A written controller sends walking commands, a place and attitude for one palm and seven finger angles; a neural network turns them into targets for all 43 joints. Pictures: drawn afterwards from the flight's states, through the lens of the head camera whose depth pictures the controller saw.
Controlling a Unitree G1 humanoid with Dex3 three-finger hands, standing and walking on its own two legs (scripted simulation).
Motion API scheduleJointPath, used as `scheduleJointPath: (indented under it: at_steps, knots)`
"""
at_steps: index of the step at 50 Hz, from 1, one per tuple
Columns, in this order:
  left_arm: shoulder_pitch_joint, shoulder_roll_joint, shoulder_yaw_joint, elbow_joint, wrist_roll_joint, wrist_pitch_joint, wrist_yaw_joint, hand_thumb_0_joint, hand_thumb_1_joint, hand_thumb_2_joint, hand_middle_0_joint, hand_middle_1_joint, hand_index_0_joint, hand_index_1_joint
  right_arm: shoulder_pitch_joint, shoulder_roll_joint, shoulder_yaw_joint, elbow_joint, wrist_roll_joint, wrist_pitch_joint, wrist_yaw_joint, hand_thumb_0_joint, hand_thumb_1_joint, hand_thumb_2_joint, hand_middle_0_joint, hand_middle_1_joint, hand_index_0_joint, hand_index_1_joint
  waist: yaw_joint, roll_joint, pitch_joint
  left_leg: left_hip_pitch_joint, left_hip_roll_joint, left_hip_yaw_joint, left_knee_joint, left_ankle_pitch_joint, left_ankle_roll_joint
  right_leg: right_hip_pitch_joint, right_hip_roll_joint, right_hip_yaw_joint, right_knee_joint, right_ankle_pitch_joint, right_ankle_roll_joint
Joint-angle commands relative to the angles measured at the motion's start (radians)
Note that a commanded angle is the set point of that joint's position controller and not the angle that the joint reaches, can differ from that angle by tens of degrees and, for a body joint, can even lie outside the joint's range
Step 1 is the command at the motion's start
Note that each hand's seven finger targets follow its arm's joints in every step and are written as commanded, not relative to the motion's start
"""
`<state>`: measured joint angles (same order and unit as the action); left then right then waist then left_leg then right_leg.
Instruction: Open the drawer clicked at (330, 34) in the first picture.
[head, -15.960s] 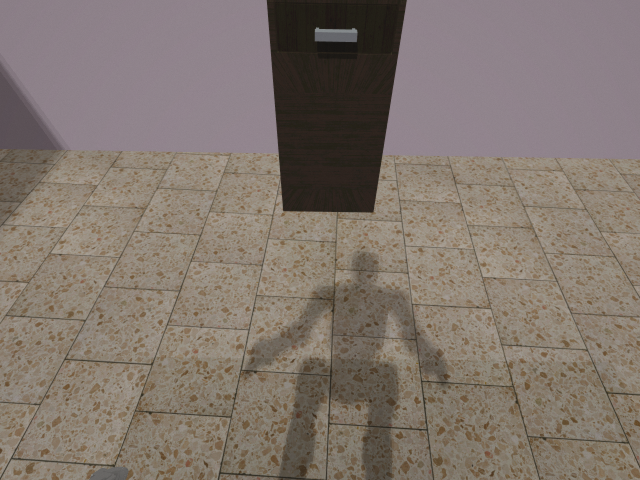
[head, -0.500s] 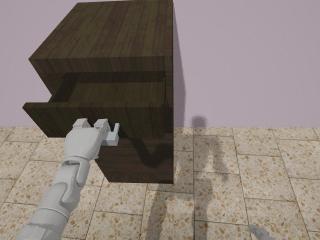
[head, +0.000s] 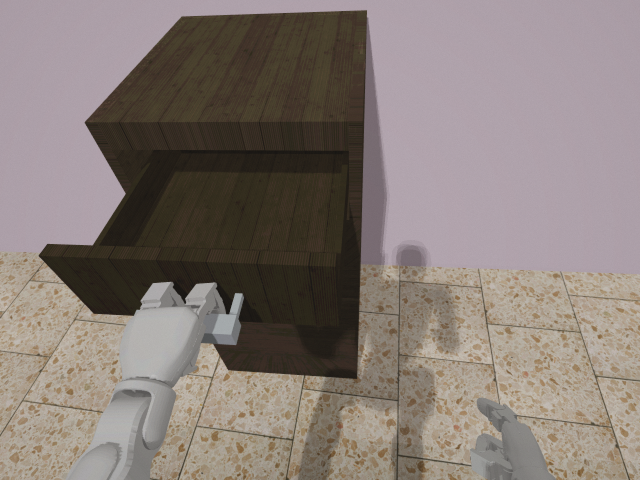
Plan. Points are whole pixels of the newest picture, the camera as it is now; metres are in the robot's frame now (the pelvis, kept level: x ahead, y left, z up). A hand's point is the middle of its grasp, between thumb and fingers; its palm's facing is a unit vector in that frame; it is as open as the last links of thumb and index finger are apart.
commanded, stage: pull the drawer open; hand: left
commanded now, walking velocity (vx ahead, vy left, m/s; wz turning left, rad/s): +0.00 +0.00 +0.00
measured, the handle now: (191, 312) +0.31 +0.20 +0.05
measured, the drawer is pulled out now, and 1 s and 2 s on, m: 0.22 0.30 0.30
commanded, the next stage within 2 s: open the thumb to release the handle in 0.98 s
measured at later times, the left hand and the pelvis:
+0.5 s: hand (173, 395) +0.21 +0.20 +0.03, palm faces +0.01 -0.13 -0.99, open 6.1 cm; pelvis -0.01 -0.01 +0.00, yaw +0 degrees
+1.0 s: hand (163, 423) +0.18 +0.20 +0.03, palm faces +0.01 -0.14 -0.99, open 6.0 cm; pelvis -0.01 -0.01 -0.01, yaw -1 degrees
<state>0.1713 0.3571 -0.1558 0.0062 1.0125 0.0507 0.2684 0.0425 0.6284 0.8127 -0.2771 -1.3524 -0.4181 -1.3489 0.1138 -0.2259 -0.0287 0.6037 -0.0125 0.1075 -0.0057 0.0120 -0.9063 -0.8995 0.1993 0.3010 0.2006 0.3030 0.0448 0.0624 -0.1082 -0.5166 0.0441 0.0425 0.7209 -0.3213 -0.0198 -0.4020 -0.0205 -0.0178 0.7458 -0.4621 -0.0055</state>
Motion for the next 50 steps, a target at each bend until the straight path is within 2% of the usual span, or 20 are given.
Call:
scheduleJointPath:
  at_steps: [1, 2, 6, 7, 8, 11, 12, 14, 17, 19, 21, 22, 31, 35, 37, 39, 42, 43, 46, 50]
  knots:
    - [-0.144, 0.118, 0.117, -0.243, -0.006, 0.012, 0.057, 0.0, 0.9, 0.9, -0.4, -1.35, -0.4, -1.35, -0.118, -0.092, -0.033, -0.149, -0.006, -0.041, -0.002, 0.0, -0.9, -0.9, 0.2, 0.3, 0.2, 0.3, 0.004, -0.046, -0.194, 0.263, -0.057, -0.002, -0.041, 0.31, 0.047, -0.05, 0.059, -0.033, -0.101, 0.438, -0.019]
    - [-0.115, 0.138, 0.135, -0.251, -0.007, 0.012, 0.055, 0.0, 0.9, 0.9, -0.4, -1.35, -0.4, -1.35, -0.124, -0.095, -0.03, -0.154, -0.006, -0.042, -0.004, 0.0, -0.9, -0.9, 0.2, 0.3, 0.2, 0.3, 0.01, -0.05, -0.198, 0.263, -0.058, -0.004, -0.041, 0.314, 0.047, -0.04, 0.062, -0.031, -0.103, 0.442, -0.021]
    - [-0.093, 0.136, 0.134, -0.273, -0.012, 0.001, 0.052, 0.0, 0.9, 0.9, -0.4, -1.35, -0.4, -1.35, -0.136, -0.087, -0.024, -0.154, -0.01, -0.046, -0.008, 0.0, -0.9, -0.9, 0.2, 0.3, 0.2, 0.3, 0.014, -0.063, -0.184, 0.248, -0.063, -0.001, -0.04, 0.283, 0.048, -0.037, 0.052, -0.024, -0.108, 0.443, -0.016]
    - [-0.057, 0.157, 0.159, -0.275, -0.012, 0.0, 0.052, 0.0, 0.9, 0.9, -0.4, -1.35, -0.4, -1.35, -0.141, -0.089, -0.024, -0.154, -0.011, -0.045, -0.009, 0.0, -0.9, -0.9, 0.2, 0.3, 0.2, 0.3, 0.02, -0.061, -0.194, 0.251, -0.062, 0.0, -0.04, 0.291, 0.046, -0.026, 0.055, -0.02, -0.109, 0.451, -0.018]
    - [-0.043, 0.14, 0.139, -0.292, -0.017, -0.001, 0.05, 0.0, 0.9, 0.9, -0.4, -1.35, -0.4, -1.35, -0.143, -0.085, -0.02, -0.159, -0.011, -0.046, -0.007, 0.0, -0.9, -0.9, 0.2, 0.3, 0.2, 0.3, 0.021, -0.043, -0.185, 0.245, -0.064, 0.0, -0.043, 0.281, 0.046, -0.025, 0.048, -0.02, -0.108, 0.453, -0.017]
    - [-0.016, 0.135, 0.138, -0.306, -0.019, -0.009, 0.049, 0.0, 0.9, 0.9, -0.4, -1.35, -0.4, -1.35, -0.145, -0.083, -0.019, -0.164, -0.013, -0.047, -0.005, 0.0, -0.9, -0.9, 0.2, 0.3, 0.2, 0.3, 0.02, -0.055, -0.167, 0.237, -0.063, -0.002, -0.04, 0.264, 0.046, -0.039, 0.049, -0.021, -0.11, 0.431, -0.015]
    - [0.007, 0.163, 0.17, -0.305, -0.022, -0.008, 0.05, 0.0, 0.9, 0.9, -0.4, -1.35, -0.4, -1.35, -0.149, -0.084, -0.018, -0.162, -0.012, -0.047, -0.007, 0.0, -0.9, -0.9, 0.2, 0.3, 0.2, 0.3, 0.025, -0.049, -0.171, 0.236, -0.063, 0.0, -0.041, 0.261, 0.045, -0.029, 0.05, -0.016, -0.115, 0.433, -0.017]
    - [0.007, 0.163, 0.171, -0.301, -0.023, -0.014, 0.051, 0.0, 0.9, 0.9, -0.4, -1.35, -0.4, -1.35, -0.149, -0.082, -0.014, -0.162, -0.014, -0.048, -0.011, 0.0, -0.9, -0.9, 0.2, 0.3, 0.2, 0.3, 0.021, -0.058, -0.143, 0.216, -0.067, 0.001, -0.039, 0.235, 0.045, -0.037, 0.046, -0.011, -0.118, 0.429, -0.012]
    - [0.063, 0.183, 0.202, -0.316, -0.025, -0.024, 0.058, 0.0, 0.9, 0.9, -0.4, -1.35, -0.4, -1.35, -0.149, -0.083, -0.017, -0.165, -0.015, -0.051, -0.011, 0.0, -0.9, -0.9, 0.2, 0.3, 0.2, 0.3, 0.031, -0.066, -0.16, 0.211, -0.066, 0.002, -0.036, 0.239, 0.044, -0.025, 0.045, -0.003, -0.116, 0.443, -0.014]
    - [0.069, 0.155, 0.171, -0.332, -0.026, -0.027, 0.06, 0.0, 0.9, 0.9, -0.4, -1.35, -0.4, -1.35, -0.145, -0.081, -0.016, -0.168, -0.014, -0.052, -0.007, 0.0, -0.9, -0.9, 0.2, 0.3, 0.2, 0.3, 0.025, -0.042, -0.146, 0.206, -0.067, 0.001, -0.036, 0.218, 0.044, -0.045, 0.043, -0.009, -0.113, 0.411, -0.013]
    - [0.095, 0.163, 0.181, -0.336, -0.026, -0.033, 0.065, 0.0, 0.9, 0.9, -0.4, -1.35, -0.4, -1.35, -0.144, -0.082, -0.019, -0.171, -0.016, -0.054, -0.007, 0.0, -0.9, -0.9, 0.2, 0.3, 0.2, 0.3, 0.028, -0.056, -0.139, 0.2, -0.067, 0.002, -0.033, 0.205, 0.045, -0.051, 0.041, -0.005, -0.117, 0.398, -0.011]
    - [0.116, 0.189, 0.213, -0.341, -0.03, -0.032, 0.067, 0.0, 0.9, 0.9, -0.4, -1.35, -0.4, -1.35, -0.144, -0.085, -0.019, -0.17, -0.016, -0.053, -0.008, 0.0, -0.9, -0.9, 0.2, 0.3, 0.2, 0.3, 0.033, -0.065, -0.153, 0.199, -0.065, 0.001, -0.034, 0.207, 0.043, -0.037, 0.043, -0.001, -0.118, 0.4, -0.014]
    - [0.224, 0.2, 0.239, -0.367, -0.037, -0.045, 0.086, 0.0, 0.9, 0.9, -0.4, -1.35, -0.4, -1.35, -0.141, -0.084, -0.018, -0.181, -0.016, -0.053, -0.004, 0.0, -0.9, -0.9, 0.2, 0.3, 0.2, 0.3, 0.038, -0.062, -0.126, 0.165, -0.068, 0.002, -0.017, 0.178, 0.044, -0.061, 0.038, 0.004, -0.108, 0.388, -0.011]
    - [0.269, 0.2, 0.245, -0.403, -0.042, -0.053, 0.093, 0.0, 0.9, 0.9, -0.4, -1.35, -0.4, -1.35, -0.142, -0.083, -0.021, -0.188, -0.018, -0.054, -0.001, 0.0, -0.9, -0.9, 0.2, 0.3, 0.2, 0.3, 0.044, -0.053, -0.139, 0.166, -0.067, 0.005, -0.006, 0.188, 0.044, -0.061, 0.034, 0.011, -0.1, 0.412, -0.01]
    - [0.336, 0.212, 0.27, -0.384, -0.048, -0.048, 0.095, 0.0, 0.9, 0.9, -0.4, -1.35, -0.4, -1.35, -0.141, -0.086, -0.017, -0.19, -0.019, -0.05, 0.002, 0.0, -0.9, -0.9, 0.2, 0.3, 0.2, 0.3, 0.05, -0.084, -0.14, 0.155, -0.069, 0.001, -0.001, 0.196, 0.042, -0.049, 0.036, 0.013, -0.097, 0.437, -0.011]
    - [0.352, 0.199, 0.255, -0.413, -0.052, -0.055, 0.095, 0.0, 0.9, 0.9, -0.4, -1.35, -0.4, -1.35, -0.143, -0.086, -0.017, -0.198, -0.019, -0.051, 0.006, 0.0, -0.9, -0.9, 0.2, 0.3, 0.2, 0.3, 0.049, -0.075, -0.123, 0.145, -0.068, 0.004, 0.002, 0.189, 0.044, -0.057, 0.032, 0.015, -0.092, 0.442, -0.008]
    - [0.385, 0.231, 0.299, -0.42, -0.051, -0.055, 0.101, 0.0, 0.9, 0.9, -0.4, -1.35, -0.4, -1.35, -0.147, -0.089, -0.015, -0.2, -0.019, -0.043, 0.007, 0.0, -0.9, -0.9, 0.2, 0.3, 0.2, 0.3, 0.055, -0.068, -0.129, 0.145, -0.066, 0.004, 0.008, 0.202, 0.041, -0.054, 0.035, 0.021, -0.089, 0.455, -0.011]
    - [0.389, 0.22, 0.284, -0.44, -0.046, -0.059, 0.105, 0.0, 0.9, 0.9, -0.4, -1.35, -0.4, -1.35, -0.146, -0.086, -0.015, -0.206, -0.02, -0.044, 0.01, 0.0, -0.9, -0.9, 0.2, 0.3, 0.2, 0.3, 0.055, -0.054, -0.133, 0.149, -0.066, 0.005, 0.013, 0.202, 0.042, -0.067, 0.034, 0.02, -0.082, 0.444, -0.011]
    - [0.504, 0.214, 0.289, -0.439, -0.056, -0.06, 0.107, 0.0, 0.9, 0.9, -0.4, -1.35, -0.4, -1.35, -0.144, -0.085, -0.012, -0.219, -0.017, -0.044, 0.019, 0.0, -0.9, -0.9, 0.2, 0.3, 0.2, 0.3, 0.072, -0.052, -0.131, 0.134, -0.063, 0.007, 0.02, 0.223, 0.042, -0.054, 0.035, 0.013, -0.067, 0.483, -0.011]
    - [0.529, 0.219, 0.293, -0.479, -0.061, -0.055, 0.114, 0.0, 0.9, 0.9, -0.4, -1.35, -0.4, -1.35, -0.146, -0.09, -0.009, -0.231, -0.019, -0.036, 0.027, 0.0, -0.9, -0.9, 0.2, 0.3, 0.2, 0.3, 0.066, -0.044, -0.141, 0.128, -0.06, 0.01, 0.032, 0.241, 0.042, -0.055, 0.034, 0.022, -0.056, 0.526, -0.009]
